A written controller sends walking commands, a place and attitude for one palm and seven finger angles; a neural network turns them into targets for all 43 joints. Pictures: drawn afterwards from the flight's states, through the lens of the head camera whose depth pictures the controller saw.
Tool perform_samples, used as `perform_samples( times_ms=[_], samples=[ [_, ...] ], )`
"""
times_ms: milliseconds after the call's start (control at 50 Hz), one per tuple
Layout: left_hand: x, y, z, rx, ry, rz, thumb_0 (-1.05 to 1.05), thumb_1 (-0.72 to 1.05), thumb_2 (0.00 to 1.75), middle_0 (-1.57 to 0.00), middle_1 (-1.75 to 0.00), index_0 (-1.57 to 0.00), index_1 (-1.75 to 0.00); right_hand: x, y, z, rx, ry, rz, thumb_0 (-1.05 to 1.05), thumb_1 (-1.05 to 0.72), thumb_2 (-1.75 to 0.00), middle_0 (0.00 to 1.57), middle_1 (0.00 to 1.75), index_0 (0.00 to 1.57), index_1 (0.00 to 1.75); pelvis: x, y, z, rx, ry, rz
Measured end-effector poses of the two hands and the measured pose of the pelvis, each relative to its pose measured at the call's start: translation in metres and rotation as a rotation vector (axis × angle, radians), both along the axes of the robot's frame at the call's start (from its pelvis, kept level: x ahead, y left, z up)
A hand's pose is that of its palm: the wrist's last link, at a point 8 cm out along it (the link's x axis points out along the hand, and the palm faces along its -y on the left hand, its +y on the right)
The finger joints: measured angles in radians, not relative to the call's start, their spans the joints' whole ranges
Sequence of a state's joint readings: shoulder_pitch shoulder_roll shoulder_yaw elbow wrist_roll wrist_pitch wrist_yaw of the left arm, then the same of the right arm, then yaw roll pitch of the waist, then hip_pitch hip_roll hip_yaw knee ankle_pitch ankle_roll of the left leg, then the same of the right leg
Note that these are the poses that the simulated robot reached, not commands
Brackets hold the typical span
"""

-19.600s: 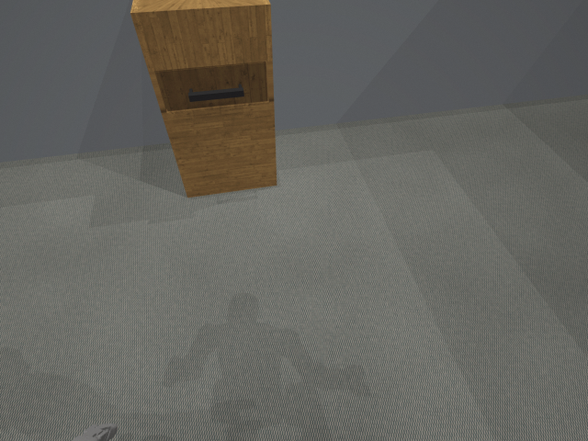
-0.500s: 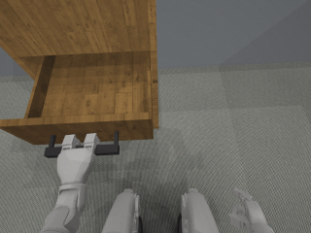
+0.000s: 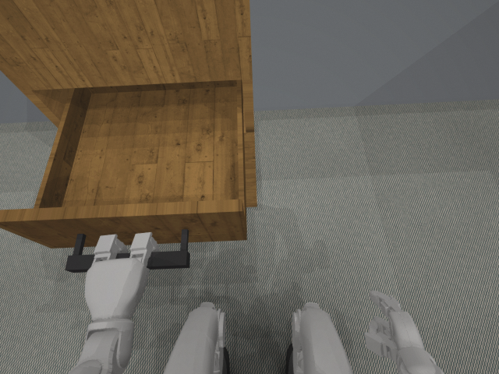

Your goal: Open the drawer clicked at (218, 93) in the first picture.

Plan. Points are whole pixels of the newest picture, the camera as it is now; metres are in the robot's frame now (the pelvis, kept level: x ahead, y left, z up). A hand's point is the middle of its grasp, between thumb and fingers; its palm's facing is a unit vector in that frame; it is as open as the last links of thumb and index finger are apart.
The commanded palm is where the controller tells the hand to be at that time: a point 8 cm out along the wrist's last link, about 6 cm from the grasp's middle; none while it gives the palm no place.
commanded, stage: pull the drawer open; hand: left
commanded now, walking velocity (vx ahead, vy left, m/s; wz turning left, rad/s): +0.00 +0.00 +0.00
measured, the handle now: (131, 249) +0.31 +0.23 -0.06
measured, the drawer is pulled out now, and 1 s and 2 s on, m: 0.26 0.30 0.30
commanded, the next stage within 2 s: open the thumb to release the handle in 0.70 s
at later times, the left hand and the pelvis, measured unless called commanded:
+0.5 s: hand (130, 308) +0.22 +0.21 -0.08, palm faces -0.09 -0.06 -0.99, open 5.9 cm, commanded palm +0.18 +0.22 -0.03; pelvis +0.00 -0.01 -0.01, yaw +0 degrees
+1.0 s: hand (128, 307) +0.22 +0.22 -0.08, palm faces -0.05 -0.05 -1.00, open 6.4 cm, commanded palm +0.20 +0.21 -0.03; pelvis -0.01 -0.01 -0.02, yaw +1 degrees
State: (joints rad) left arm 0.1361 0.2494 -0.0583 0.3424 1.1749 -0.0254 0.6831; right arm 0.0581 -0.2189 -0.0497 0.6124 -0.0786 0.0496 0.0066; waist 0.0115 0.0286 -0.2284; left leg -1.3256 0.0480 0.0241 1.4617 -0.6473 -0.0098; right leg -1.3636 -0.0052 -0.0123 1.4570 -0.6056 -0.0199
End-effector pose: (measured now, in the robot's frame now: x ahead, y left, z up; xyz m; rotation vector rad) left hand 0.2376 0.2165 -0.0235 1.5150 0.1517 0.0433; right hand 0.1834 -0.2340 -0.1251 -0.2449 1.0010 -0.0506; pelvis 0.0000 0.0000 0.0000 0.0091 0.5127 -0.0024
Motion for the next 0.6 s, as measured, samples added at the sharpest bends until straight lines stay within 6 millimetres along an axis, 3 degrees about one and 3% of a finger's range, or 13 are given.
perform_samples(
  times_ms=[600],
  samples=[
    [-0.037,-0.003,0.002,-0.010,0.031,0.009,0.02,0.70,0.73,-0.29,-1.35,-0.39,-1.33,0.019,0.003,-0.006,0.016,-0.066,0.042,0.01,-0.90,-0.90,0.20,0.29,0.20,0.30,-0.002,-0.008,-0.008,0.013,0.001,0.000]
  ],
)
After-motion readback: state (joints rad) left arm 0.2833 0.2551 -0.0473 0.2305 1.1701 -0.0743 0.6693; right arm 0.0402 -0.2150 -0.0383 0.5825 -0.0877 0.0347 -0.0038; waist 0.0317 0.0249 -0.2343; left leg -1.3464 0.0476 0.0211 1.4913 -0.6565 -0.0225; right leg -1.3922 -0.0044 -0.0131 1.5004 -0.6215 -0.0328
